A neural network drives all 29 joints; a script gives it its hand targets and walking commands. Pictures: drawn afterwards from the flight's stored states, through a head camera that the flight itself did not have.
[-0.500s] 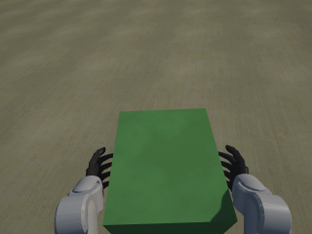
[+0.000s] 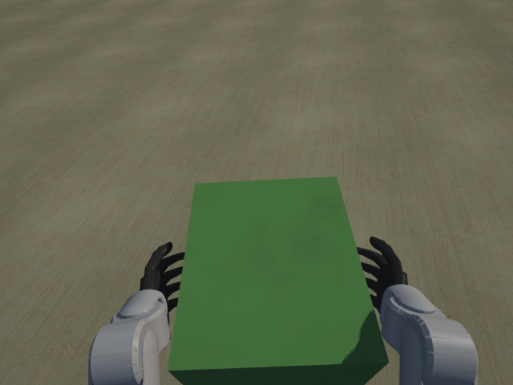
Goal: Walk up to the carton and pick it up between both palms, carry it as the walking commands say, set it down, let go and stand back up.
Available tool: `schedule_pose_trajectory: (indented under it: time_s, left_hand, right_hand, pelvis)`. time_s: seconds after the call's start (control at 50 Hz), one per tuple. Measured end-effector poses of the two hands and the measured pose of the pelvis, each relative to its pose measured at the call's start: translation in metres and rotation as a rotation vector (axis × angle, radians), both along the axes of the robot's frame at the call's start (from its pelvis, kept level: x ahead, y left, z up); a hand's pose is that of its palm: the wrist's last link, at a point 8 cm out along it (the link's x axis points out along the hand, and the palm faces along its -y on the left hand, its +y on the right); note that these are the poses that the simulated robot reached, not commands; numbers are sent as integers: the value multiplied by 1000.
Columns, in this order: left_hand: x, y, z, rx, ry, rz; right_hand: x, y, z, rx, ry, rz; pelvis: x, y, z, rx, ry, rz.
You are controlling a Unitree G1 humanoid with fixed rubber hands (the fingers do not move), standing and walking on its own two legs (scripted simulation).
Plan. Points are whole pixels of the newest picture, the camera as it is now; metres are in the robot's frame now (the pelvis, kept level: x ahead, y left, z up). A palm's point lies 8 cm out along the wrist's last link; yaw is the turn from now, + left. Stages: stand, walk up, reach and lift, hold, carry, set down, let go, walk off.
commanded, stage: carry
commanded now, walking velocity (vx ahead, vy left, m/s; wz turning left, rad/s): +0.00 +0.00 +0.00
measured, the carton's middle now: (270, 291) +0.28 +0.00 +0.02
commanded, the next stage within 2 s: hold in 1.18 s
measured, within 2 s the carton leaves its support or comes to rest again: neither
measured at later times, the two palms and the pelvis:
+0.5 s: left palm (142, 292) +0.25 +0.18 +0.09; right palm (371, 289) +0.25 -0.13 +0.09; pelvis +0.01 +0.02 +0.00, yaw +0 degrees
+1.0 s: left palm (143, 296) +0.25 +0.18 +0.07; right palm (364, 294) +0.25 -0.13 +0.07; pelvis +0.00 +0.03 +0.00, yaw -1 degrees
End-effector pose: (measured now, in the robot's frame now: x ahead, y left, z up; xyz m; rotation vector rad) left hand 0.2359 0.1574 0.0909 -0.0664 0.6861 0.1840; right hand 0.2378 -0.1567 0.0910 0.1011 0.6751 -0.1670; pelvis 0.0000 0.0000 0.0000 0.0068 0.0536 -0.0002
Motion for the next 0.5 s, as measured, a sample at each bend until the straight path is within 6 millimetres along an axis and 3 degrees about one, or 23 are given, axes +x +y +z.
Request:
schedule_pose_trajectory:
  time_s: [0.38, 0.5]
  left_hand:
    - [10, 20, -5, 7, 22, -5]
    - [12, 22, -3, 2, -3, -8]
  right_hand:
    - [6, 20, -9, 4, 23, -3]
    - [9, 22, -3, -3, -5, -7]
  pelvis:
    - [9, 21, -1, -7, -5, -3]
    - [12, 24, -1, -5, -6, -4]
